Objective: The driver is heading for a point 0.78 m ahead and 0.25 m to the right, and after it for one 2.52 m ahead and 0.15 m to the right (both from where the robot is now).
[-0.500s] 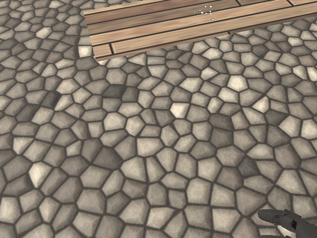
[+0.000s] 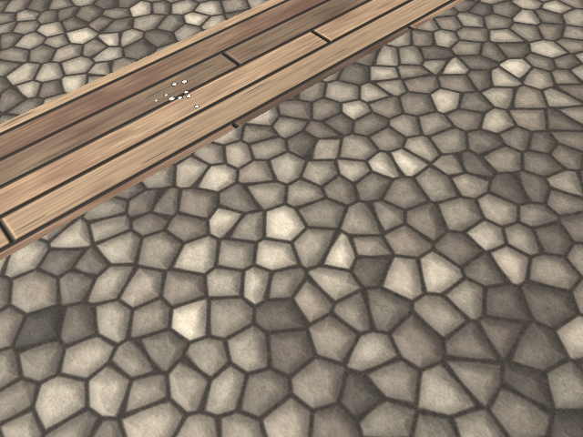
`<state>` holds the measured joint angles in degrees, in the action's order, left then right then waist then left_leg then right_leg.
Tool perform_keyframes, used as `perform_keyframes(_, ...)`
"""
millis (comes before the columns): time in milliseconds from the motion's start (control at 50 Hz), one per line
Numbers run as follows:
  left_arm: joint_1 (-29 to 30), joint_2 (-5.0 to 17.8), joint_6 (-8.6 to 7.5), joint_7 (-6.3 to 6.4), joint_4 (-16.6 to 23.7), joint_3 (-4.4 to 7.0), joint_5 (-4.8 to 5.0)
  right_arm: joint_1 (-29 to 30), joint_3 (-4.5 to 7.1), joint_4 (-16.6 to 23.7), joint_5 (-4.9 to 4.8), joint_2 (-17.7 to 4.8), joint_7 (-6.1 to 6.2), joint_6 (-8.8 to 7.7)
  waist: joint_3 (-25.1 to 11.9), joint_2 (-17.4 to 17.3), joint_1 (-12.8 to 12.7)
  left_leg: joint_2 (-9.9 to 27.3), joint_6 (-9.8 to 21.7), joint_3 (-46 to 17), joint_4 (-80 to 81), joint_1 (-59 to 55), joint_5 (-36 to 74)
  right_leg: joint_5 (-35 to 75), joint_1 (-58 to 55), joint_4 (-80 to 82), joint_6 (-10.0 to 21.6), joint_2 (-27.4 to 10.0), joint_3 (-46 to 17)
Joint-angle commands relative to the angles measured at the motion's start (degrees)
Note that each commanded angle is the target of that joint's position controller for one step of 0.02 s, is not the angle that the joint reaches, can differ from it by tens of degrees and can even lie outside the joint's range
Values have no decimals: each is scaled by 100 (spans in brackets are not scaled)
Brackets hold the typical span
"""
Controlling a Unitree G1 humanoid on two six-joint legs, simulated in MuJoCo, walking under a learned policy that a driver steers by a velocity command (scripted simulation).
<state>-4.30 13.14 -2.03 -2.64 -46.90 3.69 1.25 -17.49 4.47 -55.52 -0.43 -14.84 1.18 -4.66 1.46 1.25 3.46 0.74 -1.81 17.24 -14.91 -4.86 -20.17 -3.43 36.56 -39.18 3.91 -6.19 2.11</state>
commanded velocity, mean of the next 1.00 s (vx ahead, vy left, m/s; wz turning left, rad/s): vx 0.50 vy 0.00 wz -0.59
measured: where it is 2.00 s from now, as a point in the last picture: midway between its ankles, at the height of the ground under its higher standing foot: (450, 216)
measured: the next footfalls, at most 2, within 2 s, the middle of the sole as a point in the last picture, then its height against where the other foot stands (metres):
right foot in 0.06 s outside the picture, level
left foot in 0.56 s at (290, 408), level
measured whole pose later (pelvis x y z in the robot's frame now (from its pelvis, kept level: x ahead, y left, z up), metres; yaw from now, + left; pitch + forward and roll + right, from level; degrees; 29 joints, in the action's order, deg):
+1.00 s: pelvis +0.54 -0.11 +0.01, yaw -35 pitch +2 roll +2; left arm -6.5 15.9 -1.3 -2.1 -35.9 3.9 1.5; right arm -17.9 4.4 -49.2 -0.3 -16.7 -0.1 -4.7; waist 2.1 2.1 5.3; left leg 0.2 -0.5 12.9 -14.3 -1.9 -17.7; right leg -1.4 38.6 -41.6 1.3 -6.0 -0.7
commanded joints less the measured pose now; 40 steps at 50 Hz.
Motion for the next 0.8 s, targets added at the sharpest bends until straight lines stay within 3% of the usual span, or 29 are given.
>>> perform_keyframes(20, 136, 592, -50, -81, 557, 172, 23, 133, 274, 336, -84, -1202, 42, 79, 37, -592, -370, 1725, 851, -353, -672, -88, 5032, -791, -435, 124, 291, 459, 487)
perform_keyframes(40, -555, 818, -49, -74, 425, 304, 51, 262, 278, 386, -107, -1247, 44, 133, -350, -595, -790, 1592, 734, -224, -1673, 50, 5742, -783, -1353, 333, 459, 763, 643)
perform_keyframes(60, -1538, 1224, -39, 8, 165, 529, 64, 278, 237, 439, -101, -1181, 45, 148, -885, -414, -1256, 1339, 488, -120, -3086, 761, 5325, -446, -2904, 677, 691, 994, 516)
perform_keyframes(80, -2061, 1862, 6, 134, 48, 685, 65, 135, 61, 626, 137, -636, 28, 78, -1257, 832, -1139, 901, 206, -173, -5052, 2512, 1582, -147, -4403, 747, 1071, -258, -1473)
perform_keyframes(100, -1872, 2113, -94, 85, 271, 662, -6, -179, -97, 951, 54, -185, -51, -169, -2212, 1505, -620, -279, -7, -1481, -6667, 4477, -1518, -1486, -5890, 1917, 2266, -1367, -4954)
perform_keyframes(120, -2002, 1550, -158, 28, 281, 498, -48, 682, 9, 1072, -201, -740, -119, -379, -1979, 521, -1055, -23, 169, -2225, -6871, 5174, -1173, -1475, -5857, 2414, 1901, -1320, -4763)
perform_keyframes(140, -1780, 1294, -216, 34, 259, 428, -43, 933, 17, 1165, -289, -768, -142, -466, -1264, 404, -944, 208, 334, -2154, -6553, 5461, -638, -1055, -5266, 2337, 1664, -1144, -3859)
perform_keyframes(160, -1302, 1084, -245, 43, 374, 359, -19, 880, 16, 1051, -163, -733, -91, -476, -868, -144, -648, 498, 353, -2181, -6072, 5085, -177, -468, -4346, 2290, 1450, -873, -3120)
perform_keyframes(180, -914, 887, -249, 67, 483, 297, -39, 802, 81, 996, -28, -817, -56, -423, -669, -119, -417, 670, 312, -2196, -5585, 4600, 74, 74, -3587, 2336, 1334, -661, -2589)
perform_keyframes(200, -753, 802, -251, 98, 574, 257, -93, 699, 112, 986, -1, -839, -68, -330, -604, -23, -269, 764, 268, -2221, -5379, 4217, 225, 322, -3136, 2467, 1295, -520, -2353)
perform_keyframes(240, -829, 926, -277, 167, 587, 280, -61, 716, 108, 1058, 68, -703, -67, -197, -511, -53, -190, 731, 97, -2119, -4881, 4042, 417, 822, -2741, 2613, 1328, -389, -2064)
perform_keyframes(300, -1165, 1129, -277, 295, 546, 332, -27, 1308, 57, 1292, 127, -554, -41, -130, -279, -6, -344, 562, -134, -2015, -3767, 4275, 1237, 1046, -2568, 2693, 1248, -206, -1728)
perform_keyframes(380, -1439, 1118, -213, 357, 520, 326, 0, 2071, -27, 1529, 59, -406, -127, -189, -116, 331, -653, 178, -127, -1942, -2053, 3882, 2463, 279, -2419, 2594, 921, 72, -1543)
perform_keyframes(460, -1725, 1100, -157, 371, 439, 328, 32, 2389, -3, 1731, -8, -582, -238, -281, -87, 439, -770, 16, -1, -2065, -1404, 3635, 2458, -25, -2800, 2166, 816, -146, -2021)
perform_keyframes(520, -1638, 1124, -89, 420, 495, 342, 7, 2062, 73, 1711, -23, -790, -284, -373, -154, 657, -545, -41, 192, -2081, -1198, 3193, 1745, 195, -3119, 1659, 698, -298, -2463)
perform_keyframes(540, -1528, 1065, -69, 420, 550, 318, 3, 1610, 130, 1598, -5, -873, -268, -404, -321, 702, -295, -110, 315, -1962, -997, 2586, 1719, 545, -3075, 1306, 595, -144, -2452)
perform_keyframes(560, -1435, 849, -77, 395, 641, 234, -28, 936, 216, 1475, 76, -1072, -236, -436, -847, 576, 35, 195, 548, -2155, -1055, 1433, 1776, 719, -2760, 401, 406, 193, -2218)
perform_keyframes(580, -1486, 557, -87, 386, 798, 111, -153, -35, 292, 1402, 133, -1424, -184, -414, -1761, -175, 357, 1239, 871, -3231, -1192, -175, 1517, -474, -1879, -1304, 159, 645, -1645)
perform_keyframes(600, -2418, 305, -151, 372, 950, 40, 86, -323, 364, 1197, 175, -1716, -239, -340, -2280, -2423, -181, 2375, 1754, -6109, -462, -1706, 151, -3197, 210, -2996, -142, 1227, -1239)
perform_keyframes(620, -2295, 975, -138, 391, 746, 142, 160, -94, 217, 1358, 45, -1068, -254, -309, -1727, -1530, -27, 2318, 1581, -6152, -237, -1370, -980, -2925, 844, -3694, -202, 747, -1432)
perform_keyframes(640, -1645, 1243, -102, 380, 834, 216, 105, 160, 129, 1424, 16, -738, -218, -257, -1016, -901, 119, 2080, 1319, -5105, -186, -615, -823, -2358, 968, -3768, -229, 551, -1237)
perform_keyframes(660, -1356, 1171, -74, 386, 897, 217, 42, 442, 86, 1451, 72, -691, -211, -213, -614, -458, -7, 1841, 1206, -4380, -86, 171, -75, -1936, 716, -3616, -257, 332, -1069)
perform_keyframes(680, -1173, 1088, -69, 368, 970, 232, -19, 597, 60, 1405, 102, -601, -204, -189, -315, -450, -109, 1628, 1190, -3875, 43, 717, 491, -1682, 580, -3320, -259, 170, -1060)
perform_keyframes(720, -1289, 866, -10, 309, 1007, 218, 59, 647, 51, 1336, 124, -565, -185, -227, -238, -735, -275, 1405, 1164, -3153, 327, 1189, 994, -1470, 198, -3018, -255, -39, -957)
perform_keyframes(800, -967, 663, 63, 296, 1241, 161, 20, 516, 144, 1181, 74, -816, -164, -285, -133, -539, -274, 1498, 1345, -2368, 597, 1116, 1906, -952, 606, -2394, -372, -158, -876)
